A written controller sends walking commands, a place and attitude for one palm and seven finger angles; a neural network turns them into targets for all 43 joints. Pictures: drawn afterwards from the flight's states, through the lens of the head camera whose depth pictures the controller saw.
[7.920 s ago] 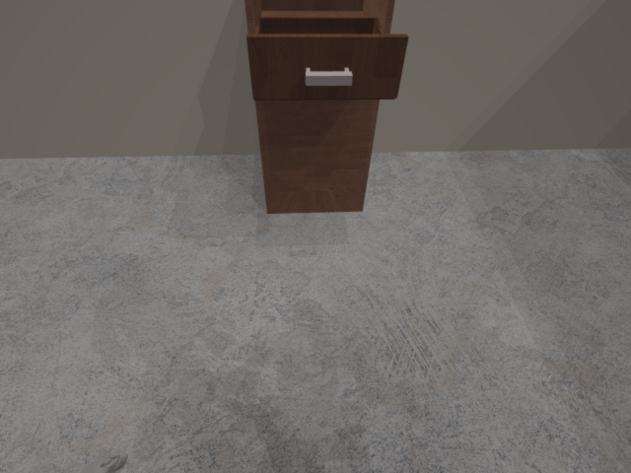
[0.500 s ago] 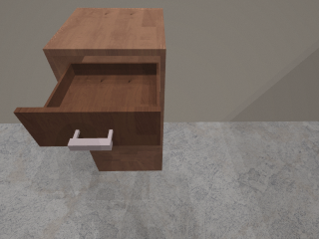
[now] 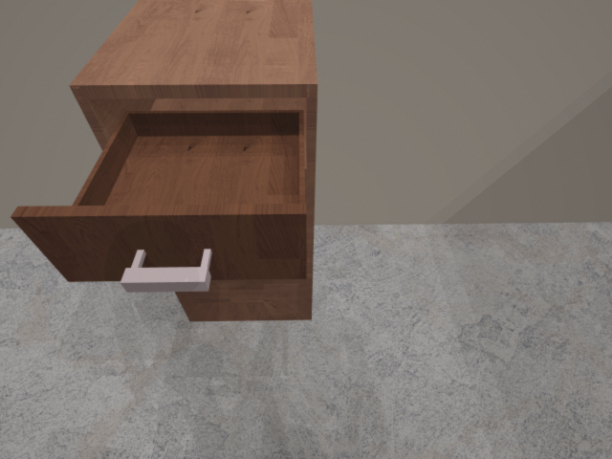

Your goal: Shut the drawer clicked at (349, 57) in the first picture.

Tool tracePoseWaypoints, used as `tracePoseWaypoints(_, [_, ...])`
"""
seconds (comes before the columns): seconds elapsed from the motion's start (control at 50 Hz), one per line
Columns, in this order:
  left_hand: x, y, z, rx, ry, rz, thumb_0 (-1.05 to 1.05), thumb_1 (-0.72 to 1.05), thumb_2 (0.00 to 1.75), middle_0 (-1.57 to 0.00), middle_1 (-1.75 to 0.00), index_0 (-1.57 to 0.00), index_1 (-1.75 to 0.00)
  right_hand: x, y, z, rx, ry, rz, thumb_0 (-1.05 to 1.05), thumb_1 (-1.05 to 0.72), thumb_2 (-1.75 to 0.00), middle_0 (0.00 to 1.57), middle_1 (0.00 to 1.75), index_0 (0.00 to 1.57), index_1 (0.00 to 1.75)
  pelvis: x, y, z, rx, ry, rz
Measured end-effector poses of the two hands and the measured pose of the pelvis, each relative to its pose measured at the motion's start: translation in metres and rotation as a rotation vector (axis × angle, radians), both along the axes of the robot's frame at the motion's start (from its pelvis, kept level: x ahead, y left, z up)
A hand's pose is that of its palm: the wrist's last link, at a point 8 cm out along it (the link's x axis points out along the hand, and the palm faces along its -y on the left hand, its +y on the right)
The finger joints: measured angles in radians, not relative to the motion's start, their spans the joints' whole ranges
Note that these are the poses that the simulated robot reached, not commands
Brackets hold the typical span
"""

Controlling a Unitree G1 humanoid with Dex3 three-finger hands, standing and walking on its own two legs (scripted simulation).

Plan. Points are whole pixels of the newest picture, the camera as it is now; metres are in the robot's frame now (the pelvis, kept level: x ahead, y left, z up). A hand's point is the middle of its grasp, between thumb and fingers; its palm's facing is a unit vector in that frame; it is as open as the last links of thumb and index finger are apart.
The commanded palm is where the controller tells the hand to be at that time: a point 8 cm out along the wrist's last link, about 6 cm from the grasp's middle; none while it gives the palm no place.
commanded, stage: look again from close up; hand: left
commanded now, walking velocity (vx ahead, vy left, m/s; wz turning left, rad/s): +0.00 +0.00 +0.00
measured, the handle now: (170, 267) +0.36 +0.23 +0.03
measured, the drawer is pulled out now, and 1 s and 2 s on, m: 0.29 0.29 0.29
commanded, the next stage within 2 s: shuffle to correct the standing spot in 0.42 s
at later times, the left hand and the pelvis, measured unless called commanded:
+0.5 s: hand out of the picture +0.03 +0.19 -0.17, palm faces +0.03 -0.98 -0.21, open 7.3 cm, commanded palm none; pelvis +0.01 +0.01 +0.00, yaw +0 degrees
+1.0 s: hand out of the picture +0.03 +0.17 -0.20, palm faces +0.09 -0.98 -0.16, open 7.4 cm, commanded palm none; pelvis +0.07 +0.01 -0.02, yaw +2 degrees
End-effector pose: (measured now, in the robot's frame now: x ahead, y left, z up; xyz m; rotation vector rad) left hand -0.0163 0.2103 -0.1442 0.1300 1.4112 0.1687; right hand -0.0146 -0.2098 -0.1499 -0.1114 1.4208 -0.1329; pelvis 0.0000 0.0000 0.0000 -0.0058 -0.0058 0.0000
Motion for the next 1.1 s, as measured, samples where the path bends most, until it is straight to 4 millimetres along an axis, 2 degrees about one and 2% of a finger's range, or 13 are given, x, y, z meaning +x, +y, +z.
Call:
tracePoseWaypoints(0.2, [0.027,0.022,0.004,0.032,-0.071,-0.018,0.01,0.91,0.90,-0.20,-0.30,-0.20,-0.30,0.018,0.004,-0.007,0.005,-0.063,0.037,0.01,-0.92,-0.90,0.20,0.30,0.20,0.30,0.005,0.009,-0.004,0.007,-0.012,0.009])
tracePoseWaypoints(0.34, [0.040,0.027,0.005,0.035,-0.090,-0.024,0.01,0.92,0.90,-0.20,-0.30,-0.20,-0.30,0.021,0.006,-0.004,0.002,-0.053,0.048,0.01,-0.92,-0.90,0.20,0.30,0.20,0.30,0.008,0.010,-0.003,0.013,-0.015,0.006])
tracePoseWaypoints(0.62, [0.030,0.020,-0.002,0.005,-0.032,-0.007,0.01,0.92,0.90,-0.20,-0.30,-0.20,-0.30,0.024,0.002,0.000,-0.016,-0.009,0.054,0.00,-0.91,-0.90,0.20,0.30,0.20,0.30,0.015,0.009,-0.002,0.012,-0.017,0.012])
tracePoseWaypoints(0.78, [0.025,0.011,-0.012,-0.029,0.021,0.019,0.01,0.91,0.90,-0.20,-0.30,-0.20,-0.30,0.030,0.002,-0.004,-0.016,0.032,0.050,0.00,-0.91,-0.90,0.20,0.30,0.20,0.30,0.036,0.007,-0.008,0.008,-0.004,0.018])
tracePoseWaypoints(0.9, [0.032,0.007,-0.018,-0.037,0.052,0.044,0.01,0.91,0.90,-0.20,-0.30,-0.20,-0.30,0.044,0.004,-0.009,-0.019,0.053,0.049,0.00,-0.91,-0.90,0.20,0.30,0.20,0.30,0.057,0.007,-0.015,0.002,0.006,0.027])
tracePoseWaypoints(1.0, [0.044,0.009,-0.022,-0.030,0.056,0.065,0.01,0.91,0.90,-0.20,-0.30,-0.20,-0.30,0.065,0.008,-0.010,-0.033,0.045,0.054,0.00,-0.91,-0.90,0.20,0.30,0.20,0.30,0.070,0.009,-0.017,0.001,0.007,0.033])
tracePoseWaypoints(1.1, [0.068,0.013,-0.008,-0.008,0.016,0.076,0.01,0.91,0.90,-0.20,-0.30,-0.20,-0.30,0.086,0.011,0.001,-0.034,0.004,0.047,0.00,-0.91,-0.90,0.20,0.30,0.20,0.30,0.077,0.011,-0.004,0.011,-0.014,0.033])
